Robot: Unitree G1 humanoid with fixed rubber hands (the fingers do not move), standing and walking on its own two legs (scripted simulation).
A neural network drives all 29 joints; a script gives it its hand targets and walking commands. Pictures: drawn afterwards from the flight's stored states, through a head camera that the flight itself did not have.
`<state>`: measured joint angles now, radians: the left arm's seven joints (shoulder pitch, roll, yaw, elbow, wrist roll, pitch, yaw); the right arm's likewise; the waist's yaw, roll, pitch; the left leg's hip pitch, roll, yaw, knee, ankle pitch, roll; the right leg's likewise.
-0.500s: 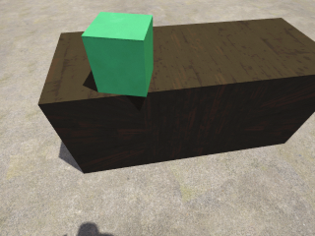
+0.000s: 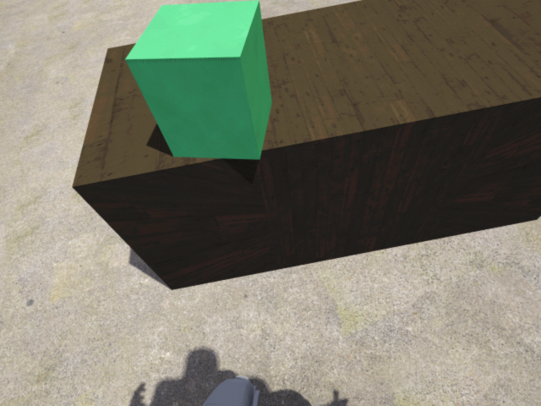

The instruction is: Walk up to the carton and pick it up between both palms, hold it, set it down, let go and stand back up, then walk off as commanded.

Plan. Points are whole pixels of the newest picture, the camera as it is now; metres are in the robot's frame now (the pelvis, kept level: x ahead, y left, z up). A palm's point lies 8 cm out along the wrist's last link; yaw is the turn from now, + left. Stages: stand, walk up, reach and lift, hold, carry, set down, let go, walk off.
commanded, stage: walk off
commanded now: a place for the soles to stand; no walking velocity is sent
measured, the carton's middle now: (212, 85) +0.74 +0.14 +0.04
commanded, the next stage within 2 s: none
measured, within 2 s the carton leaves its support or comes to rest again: neither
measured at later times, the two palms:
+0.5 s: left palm out of the picture +0.08 +0.42 -0.10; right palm out of the picture +0.07 -0.22 -0.10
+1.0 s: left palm out of the picture -0.09 +0.42 -0.09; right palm out of the picture -0.07 -0.23 -0.11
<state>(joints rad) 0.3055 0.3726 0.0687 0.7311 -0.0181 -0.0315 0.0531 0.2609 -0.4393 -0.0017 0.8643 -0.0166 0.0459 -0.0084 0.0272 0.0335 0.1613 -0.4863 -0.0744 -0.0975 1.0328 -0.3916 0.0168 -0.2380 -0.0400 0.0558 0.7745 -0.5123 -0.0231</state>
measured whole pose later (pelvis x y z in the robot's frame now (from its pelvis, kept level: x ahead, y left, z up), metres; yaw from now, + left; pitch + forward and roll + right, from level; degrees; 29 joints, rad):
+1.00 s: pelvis -0.16 +0.09 -0.01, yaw +7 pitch -3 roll +1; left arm 0.17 0.40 0.07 0.75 -0.01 0.05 -0.02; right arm 0.25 -0.46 0.00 0.85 -0.02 0.02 0.02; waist -0.02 0.00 0.17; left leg -0.18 -0.06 -0.11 0.78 -0.55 0.02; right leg -0.47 -0.08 0.03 0.73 -0.29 -0.02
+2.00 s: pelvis -0.07 +0.08 +0.01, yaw +6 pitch -4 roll -2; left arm 0.27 0.40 0.07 0.75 -0.01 0.04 -0.01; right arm 0.32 -0.36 0.00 0.90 -0.02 -0.05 -0.02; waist 0.03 -0.07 0.11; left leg -0.32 0.01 -0.06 0.69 -0.31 0.01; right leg -0.32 0.05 0.04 0.83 -0.47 -0.01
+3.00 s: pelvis -0.07 +0.05 +0.01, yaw +5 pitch -3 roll +0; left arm 0.19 0.39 0.03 0.79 -0.01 -0.02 0.00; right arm 0.19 -0.34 0.00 0.90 -0.02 -0.02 0.02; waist 0.03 -0.03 0.11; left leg -0.29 -0.01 -0.05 0.60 -0.26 -0.02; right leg -0.26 0.00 0.03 0.63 -0.32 -0.01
